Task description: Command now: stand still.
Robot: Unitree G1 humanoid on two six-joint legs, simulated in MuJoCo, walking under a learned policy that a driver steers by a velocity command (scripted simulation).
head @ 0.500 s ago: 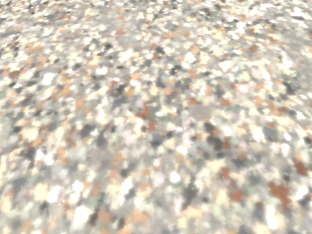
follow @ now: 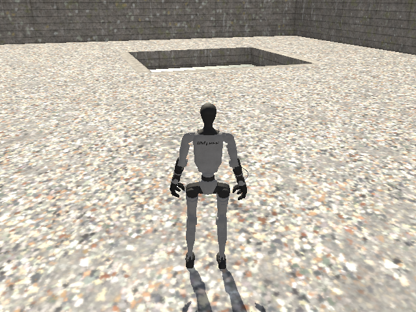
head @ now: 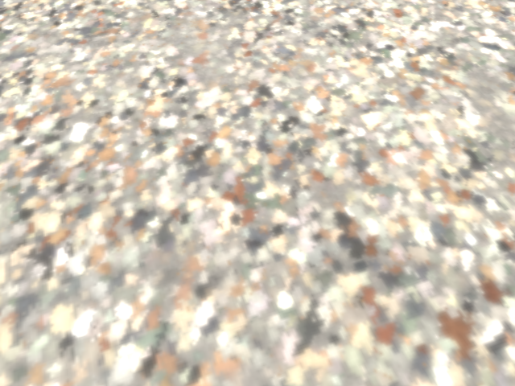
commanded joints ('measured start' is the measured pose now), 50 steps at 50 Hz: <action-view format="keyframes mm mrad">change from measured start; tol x2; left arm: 1 -9 108 20 -20 -1 -14 6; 19 25 94 3 111 -5 -15 13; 46 109 52 -16 185 -8 -13 18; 50 141 115 8 171 -27 -21 22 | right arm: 1 7 -116 -23 -18 1 -7 -6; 25 65 -77 -8 100 4 -1 -15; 47 150 -32 4 147 12 1 -20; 50 111 -30 1 113 17 -16 -20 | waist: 1 -2 -10 -24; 44 9 1 15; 46 10 -3 -9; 50 33 -76 113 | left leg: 1 11 13 -12 -62 147 13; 45 -25 -10 2 -68 118 24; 46 -16 -24 17 -64 29 26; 48 -79 -64 55 0 -255 47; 49 -138 -66 52 30 -342 60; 50 -196 -64 51 75 -345 69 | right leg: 1 -19 -54 52 -93 195 -19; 45 -44 -35 14 -106 153 -9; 46 -34 -26 6 -114 47 -12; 48 -89 -25 26 -125 -323 -48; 49 -127 -55 72 -152 -457 -74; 50 -133 -106 146 -187 -529 -104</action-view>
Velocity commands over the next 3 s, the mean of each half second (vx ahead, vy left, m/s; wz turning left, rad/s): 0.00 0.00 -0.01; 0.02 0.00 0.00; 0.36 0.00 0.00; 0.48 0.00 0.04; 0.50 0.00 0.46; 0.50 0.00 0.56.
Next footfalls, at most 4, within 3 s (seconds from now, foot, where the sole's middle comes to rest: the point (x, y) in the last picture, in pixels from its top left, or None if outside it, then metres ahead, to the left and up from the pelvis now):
1.60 right None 0.43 -0.08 -0.78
2.16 left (207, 309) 0.74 0.17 -0.78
2.66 right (248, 219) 1.07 0.06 -0.78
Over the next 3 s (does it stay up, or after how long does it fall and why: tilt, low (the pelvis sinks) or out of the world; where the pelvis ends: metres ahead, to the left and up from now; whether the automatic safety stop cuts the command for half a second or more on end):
stays up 1.03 0.16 0.01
